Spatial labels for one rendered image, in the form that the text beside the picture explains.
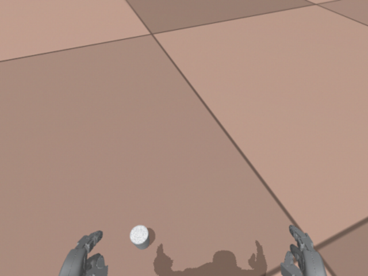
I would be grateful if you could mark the cup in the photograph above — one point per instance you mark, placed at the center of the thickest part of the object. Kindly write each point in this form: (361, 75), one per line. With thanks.
(139, 236)

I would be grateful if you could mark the left robot hand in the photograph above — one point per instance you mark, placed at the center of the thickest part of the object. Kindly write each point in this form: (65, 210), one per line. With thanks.
(76, 263)

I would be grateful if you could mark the right robot hand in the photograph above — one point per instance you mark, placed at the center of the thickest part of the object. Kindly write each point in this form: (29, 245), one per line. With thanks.
(309, 261)

